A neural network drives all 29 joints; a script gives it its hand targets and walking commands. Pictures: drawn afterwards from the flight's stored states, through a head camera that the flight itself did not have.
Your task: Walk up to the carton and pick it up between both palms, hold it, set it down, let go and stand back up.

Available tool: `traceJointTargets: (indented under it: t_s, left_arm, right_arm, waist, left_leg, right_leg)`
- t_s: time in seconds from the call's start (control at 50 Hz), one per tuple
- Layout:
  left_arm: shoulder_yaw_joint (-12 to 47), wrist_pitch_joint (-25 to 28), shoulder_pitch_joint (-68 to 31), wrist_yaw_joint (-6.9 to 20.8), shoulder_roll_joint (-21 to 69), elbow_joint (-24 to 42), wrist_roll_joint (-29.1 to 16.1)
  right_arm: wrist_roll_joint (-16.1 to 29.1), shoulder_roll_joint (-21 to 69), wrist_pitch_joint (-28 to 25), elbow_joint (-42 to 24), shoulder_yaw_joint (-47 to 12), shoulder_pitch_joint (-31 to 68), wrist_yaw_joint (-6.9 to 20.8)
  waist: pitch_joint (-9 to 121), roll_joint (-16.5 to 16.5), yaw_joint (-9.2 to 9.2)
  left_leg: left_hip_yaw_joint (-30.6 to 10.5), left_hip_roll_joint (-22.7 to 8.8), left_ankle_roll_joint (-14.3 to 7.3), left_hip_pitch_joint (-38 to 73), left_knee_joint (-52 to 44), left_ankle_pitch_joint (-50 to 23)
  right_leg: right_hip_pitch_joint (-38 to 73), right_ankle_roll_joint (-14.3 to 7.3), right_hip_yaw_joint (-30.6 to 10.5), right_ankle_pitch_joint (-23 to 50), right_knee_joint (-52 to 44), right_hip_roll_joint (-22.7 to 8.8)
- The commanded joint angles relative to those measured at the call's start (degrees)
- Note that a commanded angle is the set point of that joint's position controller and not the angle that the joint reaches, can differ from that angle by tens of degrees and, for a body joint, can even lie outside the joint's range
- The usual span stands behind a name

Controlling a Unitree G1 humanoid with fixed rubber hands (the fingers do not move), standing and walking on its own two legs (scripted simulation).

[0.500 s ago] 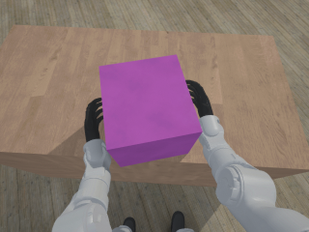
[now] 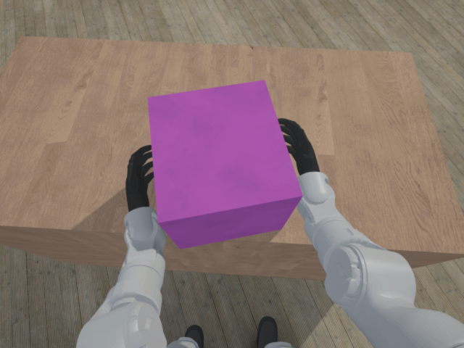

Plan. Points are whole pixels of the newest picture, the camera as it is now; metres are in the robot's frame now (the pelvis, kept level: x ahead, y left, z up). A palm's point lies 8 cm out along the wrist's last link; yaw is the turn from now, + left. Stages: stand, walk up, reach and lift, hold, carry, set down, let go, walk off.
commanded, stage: reach and lift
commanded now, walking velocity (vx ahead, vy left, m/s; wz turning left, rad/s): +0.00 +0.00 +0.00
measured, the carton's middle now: (220, 169) +0.42 +0.07 -0.03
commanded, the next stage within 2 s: none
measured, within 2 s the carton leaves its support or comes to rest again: leaves its support in 0.90 s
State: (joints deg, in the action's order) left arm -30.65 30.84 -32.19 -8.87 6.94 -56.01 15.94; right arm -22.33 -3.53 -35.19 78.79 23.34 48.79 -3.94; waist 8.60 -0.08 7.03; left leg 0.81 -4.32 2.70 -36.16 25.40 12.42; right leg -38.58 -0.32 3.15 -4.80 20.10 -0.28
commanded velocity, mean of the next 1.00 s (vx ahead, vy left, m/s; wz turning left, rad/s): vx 0.00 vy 0.00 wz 0.00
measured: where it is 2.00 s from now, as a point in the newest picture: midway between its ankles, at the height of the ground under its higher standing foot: outside the picture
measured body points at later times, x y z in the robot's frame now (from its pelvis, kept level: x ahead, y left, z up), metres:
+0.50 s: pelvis +0.00 +0.01 +0.00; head +0.12 +0.01 +0.43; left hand +0.35 +0.21 -0.02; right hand +0.44 -0.08 +0.00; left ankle -0.03 +0.15 -0.73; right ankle +0.02 -0.12 -0.73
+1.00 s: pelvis -0.02 +0.00 -0.01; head +0.06 +0.01 +0.44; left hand +0.34 +0.19 -0.01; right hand +0.41 -0.10 +0.02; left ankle -0.03 +0.15 -0.73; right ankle +0.02 -0.12 -0.73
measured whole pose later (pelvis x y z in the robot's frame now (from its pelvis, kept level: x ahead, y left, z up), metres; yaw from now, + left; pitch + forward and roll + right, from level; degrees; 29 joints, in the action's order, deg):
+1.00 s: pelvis -0.02 +0.00 -0.01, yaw +1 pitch +21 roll -2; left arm -14.3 24.0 -28.4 -11.9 2.8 -55.9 0.7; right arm -2.1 -5.5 -25.1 70.6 -0.1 42.4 -7.0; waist 14.2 1.0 3.6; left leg -0.8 -4.5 2.6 -38.6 31.6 14.3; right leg -39.4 -0.2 4.4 -5.7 23.8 -0.3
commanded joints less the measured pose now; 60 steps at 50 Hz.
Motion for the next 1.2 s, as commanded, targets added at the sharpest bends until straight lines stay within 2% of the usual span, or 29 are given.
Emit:
traceJointTargets:
  t_s: [0.0, 0.02, 0.06, 0.1, 0.12, 0.16, 0.18, 0.2, 0.36, 0.4, 0.42, 0.44, 0.46, 0.52, 0.56, 0.6, 0.68, 0.72, 0.74, 0.82, 0.86, 0.9, 0.92, 0.96, 0.98, 1.08, 1.1, 1.16, 1.18]
  left_arm:
    - [18.9, 2.8, -23.5, 6.0, 26.9, -0.2, 5.8]
    - [19.3, 2.9, -23.9, 6.0, 26.8, -0.5, 5.6]
    - [18.7, 3.6, -23.0, 5.9, 27.0, -0.7, 6.0]
    - [19.8, 4.0, -24.3, 6.1, 27.4, -0.9, 5.3]
    - [19.5, 4.4, -24.1, 6.1, 27.5, -1.3, 5.5]
    - [20.3, 4.8, -24.5, 6.2, 27.7, -2.2, 5.2]
    - [20.9, 4.9, -24.5, 6.0, 28.2, -1.1, 4.7]
    - [21.8, 4.9, -24.9, 5.8, 28.8, -1.5, 4.4]
    - [23.3, 5.2, -26.8, 5.7, 28.9, -1.8, 2.2]
    - [23.5, 5.1, -26.4, 5.7, 28.4, -2.8, 2.2]
    - [24.0, 4.7, -27.1, 5.6, 28.5, -2.4, 1.7]
    - [25.2, 4.6, -25.6, 5.7, 29.3, -2.8, 1.4]
    - [24.8, 4.7, -25.9, 5.7, 29.2, -2.0, 1.2]
    - [25.9, 4.4, -26.9, 5.9, 28.9, -1.8, 0.0]
    - [26.6, 4.3, -28.0, 5.9, 29.1, -1.6, 0.2]
    - [28.3, 3.7, -28.1, 5.7, 30.2, 0.2, -0.8]
    - [29.9, 3.1, -29.7, 5.5, 30.4, 1.4, -2.1]
    - [31.4, 2.5, -30.0, 5.4, 30.8, 2.8, -2.6]
    - [32.7, 2.4, -31.5, 5.3, 31.7, 3.2, -3.4]
    - [34.7, 1.3, -33.1, 4.9, 32.3, 5.9, -5.1]
    - [36.9, 0.3, -35.6, 4.6, 32.8, 9.6, -6.2]
    - [39.0, -1.0, -40.1, 4.5, 33.5, 11.0, -8.0]
    - [39.7, -1.9, -40.5, 4.4, 33.7, 12.7, -8.5]
    - [41.6, -3.6, -43.4, 4.3, 34.2, 14.9, -10.2]
    - [41.5, -4.6, -44.1, 4.0, 34.3, 15.5, -9.8]
    - [40.8, -9.9, -49.4, 4.4, 33.7, 17.7, -10.4]
    - [40.4, -11.2, -49.8, 5.0, 32.7, 17.8, -10.6]
    - [37.2, -15.1, -50.2, 5.5, 32.3, 18.6, -9.0]
    - [35.9, -16.4, -50.7, 6.0, 31.6, 17.1, -8.6]
  right_arm:
    - [-6.8, 34.4, -4.0, 4.1, -12.3, 17.6, 5.7]
    - [-6.8, 33.7, -4.2, 5.5, -11.8, 17.1, 5.5]
    - [-5.9, 33.7, -5.5, 3.5, -14.0, 19.0, 5.7]
    - [-6.1, 33.1, -6.7, 3.3, -14.0, 20.0, 5.4]
    - [-5.9, 33.4, -7.0, 2.8, -14.9, 20.3, 5.4]
    - [-6.2, 32.6, -7.5, 4.8, -14.7, 20.6, 5.4]
    - [-5.1, 32.3, -8.0, 5.3, -15.8, 20.8, 5.4]
    - [-5.3, 32.1, -8.3, 5.4, -15.3, 20.7, 5.5]
    - [-3.7, 30.9, -8.6, 6.3, -17.5, 22.0, 5.3]
    - [-3.3, 30.4, -8.3, 6.5, -17.8, 22.4, 5.4]
    - [-2.6, 31.2, -8.0, 6.3, -18.5, 22.3, 5.1]
    - [-2.5, 30.8, -8.3, 5.8, -18.6, 22.1, 5.0]
    - [-1.9, 31.1, -8.0, 5.3, -20.0, 22.2, 4.9]
    - [-0.5, 32.4, -7.6, 3.2, -22.3, 22.1, 4.3]
    - [-0.9, 31.8, -7.5, 3.2, -21.8, 22.6, 4.4]
    - [0.5, 32.1, -7.2, 2.4, -23.1, 22.5, 4.2]
    - [2.7, 33.7, -6.0, -1.5, -26.3, 22.7, 4.1]
    - [4.2, 34.3, -5.1, -3.4, -28.1, 22.3, 4.0]
    - [5.1, 34.7, -4.6, -4.4, -28.5, 22.6, 4.1]
    - [8.9, 38.1, -1.9, -11.8, -33.7, 23.6, 4.0]
    - [11.0, 39.8, 0.3, -14.5, -36.3, 23.7, 3.9]
    - [12.3, 41.0, 2.9, -17.6, -36.2, 24.9, 3.8]
    - [13.7, 42.0, 4.3, -19.0, -37.6, 25.4, 3.9]
    - [15.3, 43.2, 7.0, -22.4, -38.2, 25.3, 3.7]
    - [16.0, 43.5, 8.4, -23.5, -38.6, 26.4, 4.0]
    - [17.8, 42.9, 15.2, -25.8, -36.8, 29.8, 3.9]
    - [18.7, 43.7, 16.5, -27.7, -37.4, 30.4, 3.4]
    - [18.7, 44.0, 20.5, -26.3, -36.1, 29.7, 3.5]
    - [18.4, 43.8, 21.7, -26.0, -34.3, 30.2, 3.5]
  waist:
    - [31.3, -2.6, 0.29]
    - [31.4, -2.2, -0.54]
    - [32.5, -2.9, 1.64]
    - [33.0, -3.5, 0.33]
    - [33.9, -3.1, 0.66]
    - [34.3, -3.0, -0.19]
    - [35.3, -2.5, 0.81]
    - [35.6, -1.9, -0.27]
    - [37.6, -2.2, -0.28]
    - [37.0, -2.0, -0.91]
    - [38.0, -2.3, -0.97]
    - [38.4, -1.8, -1.94]
    - [39.3, -2.3, -1.14]
    - [40.0, -2.0, -1.87]
    - [40.4, -1.8, -3.20]
    - [42.0, -0.7, -3.11]
    - [42.7, -1.2, -3.39]
    - [43.5, -1.0, -3.50]
    - [43.7, -0.4, -4.26]
    - [45.2, -1.5, -3.08]
    - [45.9, -0.2, -3.23]
    - [45.6, -0.1, -4.60]
    - [44.6, 0.5, -3.90]
    - [44.9, 0.7, -4.61]
    - [44.5, 1.5, -3.92]
    - [38.9, 0.6, -4.94]
    - [37.6, 0.0, -4.56]
    - [34.5, -0.4, -3.60]
    - [32.0, -1.3, -4.11]
  left_leg:
    - [6.7, 5.1, -0.1, 1.4, -0.4, -24.3]
    - [6.5, 5.2, -0.1, 1.4, -0.7, -23.2]
    - [6.9, 5.2, -0.2, 1.5, -0.2, -24.9]
    - [6.5, 5.2, -0.2, 1.2, -0.3, -23.6]
    - [6.6, 5.2, -0.3, 1.3, -0.2, -23.0]
    - [6.3, 5.1, -0.2, 2.0, -0.2, -23.7]
    - [6.2, 5.0, 0.1, 3.2, 0.1, -25.4]
    - [6.2, 5.0, 0.5, 3.5, 0.6, -25.6]
    - [5.8, 5.1, 0.5, 3.7, 1.7, -23.3]
    - [5.2, 5.3, 0.5, 4.0, 1.7, -22.8]
    - [5.2, 5.3, 0.3, 3.9, 2.2, -22.9]
    - [4.7, 5.3, 0.8, 4.4, 2.3, -24.2]
    - [4.9, 5.4, 0.7, 4.4, 2.9, -25.4]
    - [4.6, 5.9, 0.7, 3.9, 3.8, -25.0]
    - [3.8, 5.7, 1.1, 4.4, 3.9, -24.9]
    - [3.1, 5.4, 1.4, 6.2, 4.9, -27.9]
    - [2.8, 5.6, 1.2, 6.0, 5.5, -27.4]
    - [2.4, 5.7, 1.3, 6.6, 6.0, -28.4]
    - [2.0, 5.7, 1.5, 7.3, 5.7, -27.1]
    - [1.5, 6.0, 0.8, 7.0, 5.7, -24.8]
    - [1.2, 6.2, 0.9, 8.2, 5.9, -25.1]
    - [0.8, 6.3, 0.8, 8.5, 5.0, -21.0]
    - [0.8, 6.1, 1.0, 9.6, 5.0, -22.3]
    - [0.8, 5.9, 0.7, 10.5, 4.5, -20.8]
    - [0.8, 6.1, 0.7, 10.7, 3.7, -19.8]
    - [0.3, 5.8, 0.2, 12.8, 1.1, -14.5]
    - [0.5, 6.0, -0.1, 13.2, 0.6, -13.3]
    - [0.7, 5.9, -0.3, 14.8, -1.7, -11.9]
    - [0.6, 5.9, -0.7, 14.4, -2.7, -10.0]
  right_leg:
    - [34.8, -0.2, 1.5, 22.5, 4.6, 3.1]
    - [33.9, -0.3, 1.6, 21.4, 4.2, 3.1]
    - [34.1, -0.2, 1.4, 22.9, 4.3, 3.3]
    - [34.6, -0.1, 1.7, 24.0, 4.6, 3.1]
    - [34.3, 0.1, 1.7, 23.8, 4.5, 3.1]
    - [33.1, -0.2, 2.1, 23.8, 4.3, 3.6]
    - [32.3, -0.4, 2.4, 24.4, 4.5, 4.0]
    - [31.5, -0.5, 2.9, 24.0, 4.4, 4.2]
    - [29.2, -0.9, 2.6, 21.6, 4.2, 4.6]
    - [28.4, -0.9, 2.9, 20.4, 4.1, 4.8]
    - [29.5, -0.9, 2.6, 21.9, 4.5, 4.8]
    - [29.4, -0.9, 3.2, 23.1, 4.9, 5.1]
    - [29.2, -0.7, 2.9, 24.7, 5.3, 5.1]
    - [30.7, -0.4, 2.5, 27.9, 6.1, 4.8]
    - [30.2, -0.5, 3.0, 26.9, 6.5, 5.1]
    - [29.4, -0.6, 3.0, 28.6, 7.1, 5.4]
    - [30.7, -0.4, 2.7, 30.6, 7.8, 5.4]
    - [31.2, -0.4, 2.5, 31.8, 8.4, 5.5]
    - [30.4, -0.3, 2.7, 30.0, 8.4, 5.7]
    - [31.8, 0.0, 1.4, 29.1, 8.8, 5.5]
    - [31.9, 0.0, 1.0, 28.5, 8.9, 5.5]
    - [31.1, 0.1, 0.9, 22.6, 7.9, 5.3]
    - [30.5, 0.0, 0.7, 21.5, 7.8, 5.4]
    - [30.3, 0.0, 0.0, 17.2, 6.6, 5.2]
    - [30.0, 0.1, -0.1, 15.3, 6.3, 5.2]
    - [30.7, 0.5, -0.3, 8.0, 4.2, 4.4]
    - [32.5, 0.9, -0.6, 7.5, 3.8, 3.8]
    - [35.0, 1.1, -1.2, 5.1, 2.2, 3.4]
    - [35.5, 1.4, -1.4, 3.6, 1.5, 2.9]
